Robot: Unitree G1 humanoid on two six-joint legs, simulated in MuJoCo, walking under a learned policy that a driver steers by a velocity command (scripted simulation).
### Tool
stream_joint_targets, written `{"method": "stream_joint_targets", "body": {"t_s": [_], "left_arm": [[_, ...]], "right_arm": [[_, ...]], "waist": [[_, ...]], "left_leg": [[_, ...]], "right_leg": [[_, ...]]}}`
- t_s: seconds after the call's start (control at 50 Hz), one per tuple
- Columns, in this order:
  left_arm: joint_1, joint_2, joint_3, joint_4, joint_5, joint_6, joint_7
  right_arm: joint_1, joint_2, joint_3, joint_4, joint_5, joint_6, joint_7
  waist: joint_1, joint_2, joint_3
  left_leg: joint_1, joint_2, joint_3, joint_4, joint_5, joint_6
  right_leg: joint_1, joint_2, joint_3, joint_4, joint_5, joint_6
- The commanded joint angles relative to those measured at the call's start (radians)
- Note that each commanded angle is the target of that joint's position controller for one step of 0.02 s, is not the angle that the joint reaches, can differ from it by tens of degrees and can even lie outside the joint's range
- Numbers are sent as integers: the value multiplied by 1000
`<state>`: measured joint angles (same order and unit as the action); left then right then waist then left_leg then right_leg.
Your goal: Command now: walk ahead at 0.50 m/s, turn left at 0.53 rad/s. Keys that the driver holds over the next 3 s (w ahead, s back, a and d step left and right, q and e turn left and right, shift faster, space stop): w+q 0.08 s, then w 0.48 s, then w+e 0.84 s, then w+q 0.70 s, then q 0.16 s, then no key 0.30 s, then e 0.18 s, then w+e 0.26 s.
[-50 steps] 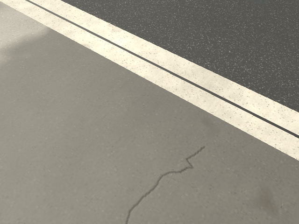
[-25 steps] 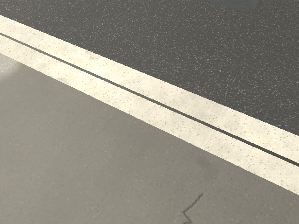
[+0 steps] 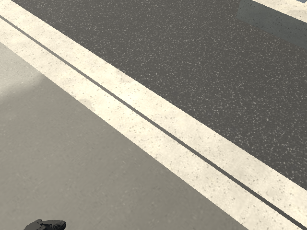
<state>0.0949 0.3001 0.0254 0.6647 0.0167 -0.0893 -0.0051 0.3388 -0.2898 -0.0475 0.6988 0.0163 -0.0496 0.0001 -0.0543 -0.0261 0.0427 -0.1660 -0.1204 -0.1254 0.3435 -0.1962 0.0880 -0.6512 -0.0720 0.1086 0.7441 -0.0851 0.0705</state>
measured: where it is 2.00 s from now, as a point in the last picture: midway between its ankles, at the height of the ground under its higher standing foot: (166, 102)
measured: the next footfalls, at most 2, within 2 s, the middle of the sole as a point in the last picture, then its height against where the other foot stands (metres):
right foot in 0.16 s outside the picture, level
left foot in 0.68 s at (114, 219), level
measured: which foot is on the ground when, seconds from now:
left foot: down 0.00-0.18, up 0.20-0.66, down 0.68-1.00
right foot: up 0.00-0.14, down 0.16-0.68, up 0.70-1.00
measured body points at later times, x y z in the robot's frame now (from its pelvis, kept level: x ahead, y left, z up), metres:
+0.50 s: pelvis +0.27 -0.04 +0.00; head +0.30 -0.04 +0.45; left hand +0.24 +0.24 -0.12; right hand +0.51 -0.25 -0.09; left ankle +0.39 +0.14 -0.70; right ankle +0.24 -0.15 -0.75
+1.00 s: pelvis +0.52 +0.04 +0.00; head +0.55 +0.04 +0.45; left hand +0.70 +0.31 -0.10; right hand +0.56 -0.25 -0.12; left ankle +0.47 +0.14 -0.75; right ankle +0.67 -0.12 -0.69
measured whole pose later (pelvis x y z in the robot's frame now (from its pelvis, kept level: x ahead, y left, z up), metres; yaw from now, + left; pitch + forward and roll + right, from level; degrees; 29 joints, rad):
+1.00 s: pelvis +0.52 +0.04 +0.00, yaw -2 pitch +0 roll +2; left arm 0.17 0.31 0.06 0.73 -0.02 -0.03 -0.02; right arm 0.33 -0.28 -0.07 0.82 -0.01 -0.09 0.00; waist -0.06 -0.05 0.03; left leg -0.03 -0.03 0.18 0.25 -0.22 0.03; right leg -0.67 -0.10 0.06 0.84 -0.01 0.01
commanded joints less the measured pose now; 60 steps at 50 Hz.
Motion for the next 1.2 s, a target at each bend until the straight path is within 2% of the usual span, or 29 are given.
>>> {"method": "stream_joint_targets", "body": {"t_s": [0.02, 0.1, 0.14, 0.16, 0.18, 0.2, 0.22, 0.24, 0.26, 0.28, 0.3, 0.34, 0.44, 0.54, 0.6, 0.64, 0.66, 0.68, 0.7, 0.72, 0.74, 0.78, 0.82, 0.9, 1.0, 1.12, 1.16, 1.18, 1.2], "left_arm": [[-97, 57, 13, -77, -10, -18, -5], [-108, 102, 36, -83, -23, -32, -15], [-25, 116, 50, -59, -20, -41, -15], [60, 139, 63, -42, -10, -45, -10], [201, 185, 76, -31, 3, -47, -4], [295, 266, 101, 21, 3, -31, -10], [301, 181, 85, 20, -29, -28, -19], [257, 126, 70, 14, -30, -25, -16], [209, 112, 61, 7, -17, -19, -15], [183, 94, 54, 13, -12, -16, -15], [170, 81, 47, 16, -4, -17, -13], [173, 70, 44, 29, -11, -20, -14], [210, 136, 59, 69, -27, -12, -7], [293, 158, 58, 121, -41, 5, -7], [326, 165, 59, 146, -45, 23, -2], [302, 186, 64, 146, -47, 34, 3], [297, 170, 56, 141, -41, 33, 4], [276, 110, 32, 107, -18, 27, 4], [409, -1, 1, 90, -29, 10, 4], [359, 106, 27, 105, -51, 3, 4], [278, 148, 44, 82, -67, 3, 3], [220, 124, 48, 72, -47, 13, 7], [251, 82, 48, 80, -48, 39, 5], [184, 45, 45, 43, -40, 64, 5], [60, 34, 40, 5, -38, 45, -30], [-85, 42, 44, -78, -38, 54, -62], [-38, 78, 64, -86, -33, 59, -64], [52, 113, 84, -68, -34, 63, -59], [165, 158, 115, -25, -39, 62, -46]], "right_arm": [[18, -182, -54, -46, 8, -3, -16], [36, -166, -53, -28, 12, 10, -21], [23, -148, -50, -22, 5, 15, -20], [24, -114, -38, -25, -1, 13, -17], [34, -65, -17, -40, -16, 10, -14], [191, -9, 1, -46, 13, 0, -12], [173, -102, -13, -26, 22, -4, -15], [48, -154, -28, -38, 20, -5, -13], [-28, -148, -27, -57, 8, -6, -15], [-74, -134, -26, -71, -6, -12, -12], [-73, -119, -26, -74, -7, -15, -7], [-54, -84, -19, -66, -4, -14, 0], [-189, -34, 8, -100, -14, -23, 8], [-331, -39, 10, -131, 1, -36, 26], [-370, -58, 1, -156, 3, -45, 39], [-270, -95, -19, -131, -2, -52, 37], [-139, -139, -43, -93, -8, -52, 27], [45, -215, -65, -69, -27, -48, 13], [96, -277, -79, -50, -30, -34, 13], [100, -177, -56, -48, -21, -30, 14], [42, -139, -42, -45, -15, -30, 11], [-71, -84, -27, -42, -22, -37, 17], [-119, -63, -26, -31, -31, -52, 20], [-126, -97, -44, 10, -31, -72, 13], [-100, -142, -58, 40, -27, -66, -5], [-23, -185, -83, 89, 6, -29, -13], [-34, -217, -94, 88, 16, -17, -17], [-41, -226, -97, 85, 19, -9, -17], [2, -191, -87, 75, 25, 0, -16]], "waist": [[-16, 106, -46], [-2, 136, -51], [42, 157, -65], [83, 144, -125], [139, 47, -259], [84, -280, -360], [114, -202, -294], [139, -100, -158], [126, -34, -94], [113, -21, -40], [87, -50, -34], [68, -83, -47], [101, -50, -20], [149, -48, 1], [135, -50, 17], [59, -53, -30], [-5, -35, -118], [-85, 55, -274], [-32, 321, -413], [-69, 227, -363], [-59, 184, -216], [-1, 134, -92], [48, 148, -59], [62, 98, -9], [23, 56, 11], [-16, 59, 65], [25, 82, 22], [78, 84, -40], [115, 50, -133]], "left_leg": [[-109, 195, -159, -84, 189, 124], [16, 248, -274, 10, 116, 99], [39, 249, -282, 81, 178, 78], [24, 204, -244, 192, 242, 51], [-83, 146, -173, 453, 108, 17], [-432, 3, -44, 772, -332, -57], [-573, 62, -75, 899, -377, -67], [-609, 96, -71, 931, -285, -67], [-590, 128, -32, 910, -218, -68], [-583, 154, -18, 857, -171, -70], [-539, 183, -7, 814, -135, -70], [-495, 199, 28, 744, -119, -78], [-485, 215, 75, 454, 62, -101], [-391, 174, 108, 247, 222, -97], [-362, 157, 100, 175, 154, -67], [-189, 128, 121, 112, 128, -37], [19, 136, 119, 106, 139, -10], [313, 321, -63, 147, 150, 56], [588, 553, -470, 63, -43, 195], [525, 531, -538, -11, -200, 184], [407, 498, -389, -35, -182, 145], [190, 418, -197, -95, -20, 115], [67, 385, -82, -159, 74, 107], [28, 389, 64, -214, 221, 117], [49, 356, 235, -196, 277, 88], [228, 418, 283, -97, 325, 42], [255, 419, 307, 29, 594, 20], [259, 405, 319, 169, 708, 7], [142, 334, 370, 388, 749, -24]], "right_leg": [[177, 79, -58, -151, 171, 11], [204, 80, -14, -250, 98, -29], [306, 75, -41, -293, 60, -73], [450, 49, -35, -309, 54, -110], [690, -105, 122, -287, 25, -177], [986, -303, 574, -367, -188, -358], [958, -321, 706, -441, -446, -356], [842, -276, 566, -459, -446, -314], [732, -233, 445, -471, -336, -290], [649, -196, 364, -491, -222, -290], [597, -165, 301, -509, -137, -281], [560, -134, 226, -538, -35, -289], [529, -123, 97, -592, 90, -299], [548, -123, 35, -572, 118, -268], [612, -160, 74, -521, 155, -248], [606, -145, 66, -412, 304, -220], [547, -92, 30, -259, 365, -193], [360, -28, -14, 35, 149, -151], [18, 109, -69, 363, -446, -92], [-83, 72, 27, 485, -487, -88], [-133, 34, 17, 508, -400, -91], [-76, -25, -7, 442, -269, -78], [19, -51, -5, 404, -208, -68], [-28, -60, 7, 283, -81, -50], [39, -39, -59, 16, 209, -72], [-6, -21, -106, -151, 99, -126], [100, 32, -161, -160, -24, -164], [212, 72, -188, -165, -63, -188], [466, 142, -227, -200, -64, -219]]}}
Over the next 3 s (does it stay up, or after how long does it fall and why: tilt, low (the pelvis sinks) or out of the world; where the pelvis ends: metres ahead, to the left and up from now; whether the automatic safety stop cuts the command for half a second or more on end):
stays up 1.38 -0.14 -0.04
